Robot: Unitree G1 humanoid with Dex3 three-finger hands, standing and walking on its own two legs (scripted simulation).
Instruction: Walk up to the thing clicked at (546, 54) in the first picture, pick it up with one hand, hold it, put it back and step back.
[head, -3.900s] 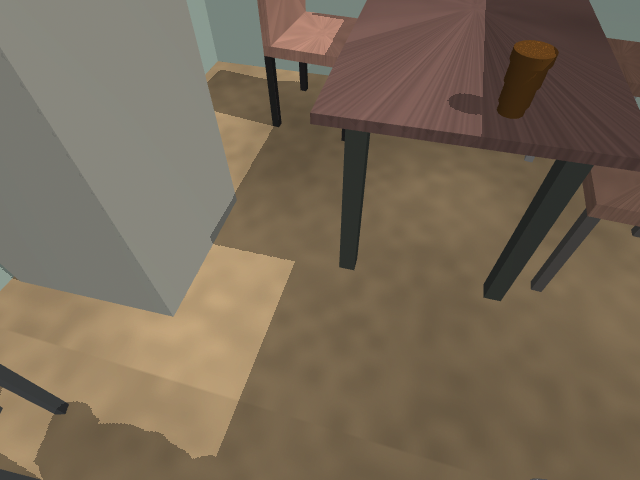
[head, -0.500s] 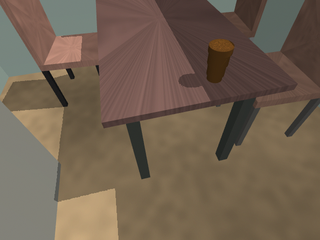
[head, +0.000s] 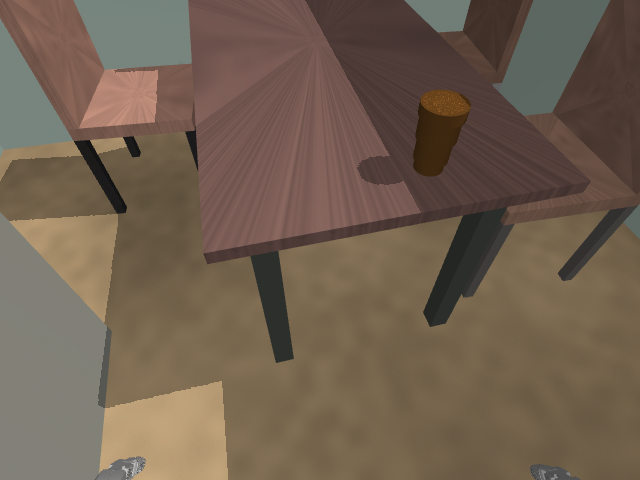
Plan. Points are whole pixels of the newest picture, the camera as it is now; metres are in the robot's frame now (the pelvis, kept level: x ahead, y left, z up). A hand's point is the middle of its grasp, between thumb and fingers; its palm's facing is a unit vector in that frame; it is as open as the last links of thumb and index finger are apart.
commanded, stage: walk up
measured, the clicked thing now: (436, 137) +0.67 -0.21 +0.03
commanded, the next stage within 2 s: stand in 0.58 s
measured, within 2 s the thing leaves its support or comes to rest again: neither
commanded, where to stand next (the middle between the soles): +0.05 +0.00 m, yaw +1 degrees
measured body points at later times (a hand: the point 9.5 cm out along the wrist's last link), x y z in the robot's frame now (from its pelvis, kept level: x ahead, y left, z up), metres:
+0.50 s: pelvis +0.01 +0.00 +0.00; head +0.01 +0.00 +0.45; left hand +0.08 +0.30 -0.13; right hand +0.09 -0.30 -0.13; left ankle +0.00 +0.15 -0.74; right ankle +0.00 -0.14 -0.74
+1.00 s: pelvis +0.00 +0.00 +0.00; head +0.01 +0.00 +0.45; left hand +0.08 +0.30 -0.13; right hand +0.08 -0.30 -0.13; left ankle +0.00 +0.15 -0.74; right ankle +0.00 -0.14 -0.74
